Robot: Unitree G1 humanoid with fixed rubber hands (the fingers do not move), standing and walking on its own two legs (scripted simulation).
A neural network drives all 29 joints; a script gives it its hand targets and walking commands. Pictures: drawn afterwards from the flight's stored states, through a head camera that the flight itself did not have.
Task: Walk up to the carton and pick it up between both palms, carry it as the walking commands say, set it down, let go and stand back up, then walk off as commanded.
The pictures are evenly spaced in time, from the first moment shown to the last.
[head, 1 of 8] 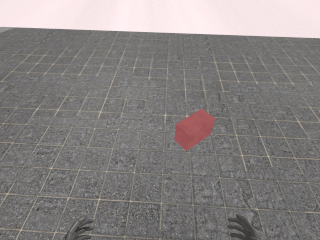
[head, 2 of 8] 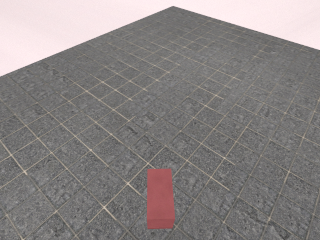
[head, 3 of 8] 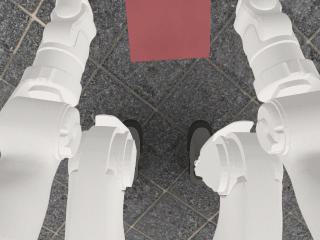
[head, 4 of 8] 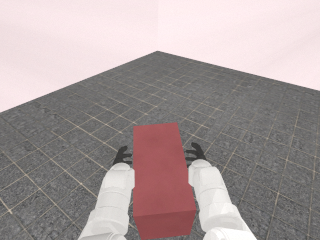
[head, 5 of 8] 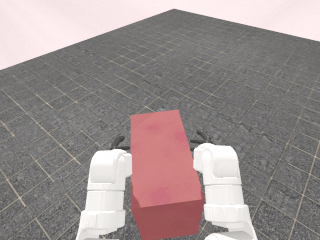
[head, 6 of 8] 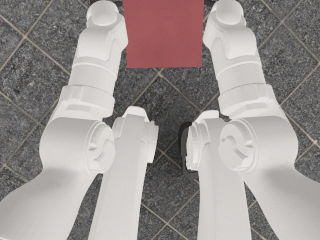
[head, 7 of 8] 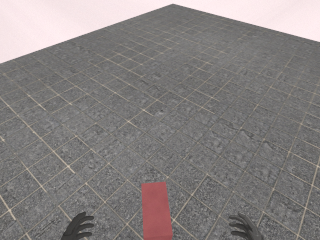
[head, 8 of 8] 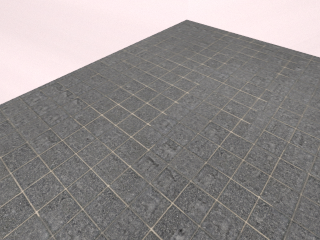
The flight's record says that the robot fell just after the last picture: no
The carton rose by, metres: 0.69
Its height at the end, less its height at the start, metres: +0.00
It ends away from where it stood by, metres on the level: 0.83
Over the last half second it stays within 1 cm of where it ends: yes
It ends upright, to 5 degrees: yes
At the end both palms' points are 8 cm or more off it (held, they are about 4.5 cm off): yes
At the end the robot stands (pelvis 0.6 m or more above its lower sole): yes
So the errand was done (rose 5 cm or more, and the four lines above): yes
